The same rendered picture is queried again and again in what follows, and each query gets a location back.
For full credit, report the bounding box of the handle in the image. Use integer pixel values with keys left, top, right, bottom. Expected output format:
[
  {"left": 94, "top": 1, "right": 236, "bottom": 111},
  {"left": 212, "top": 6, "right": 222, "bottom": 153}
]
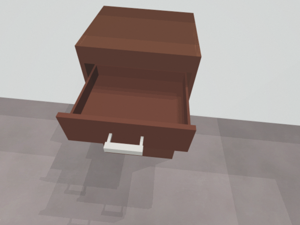
[{"left": 104, "top": 133, "right": 144, "bottom": 156}]

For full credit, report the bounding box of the drawer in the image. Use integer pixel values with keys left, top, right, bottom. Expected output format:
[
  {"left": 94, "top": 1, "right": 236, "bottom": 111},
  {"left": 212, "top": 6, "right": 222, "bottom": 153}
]
[{"left": 56, "top": 64, "right": 196, "bottom": 152}]

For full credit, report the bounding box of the cabinet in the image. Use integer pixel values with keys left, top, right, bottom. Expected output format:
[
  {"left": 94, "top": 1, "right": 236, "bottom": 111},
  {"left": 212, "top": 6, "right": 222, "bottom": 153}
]
[{"left": 75, "top": 6, "right": 202, "bottom": 159}]

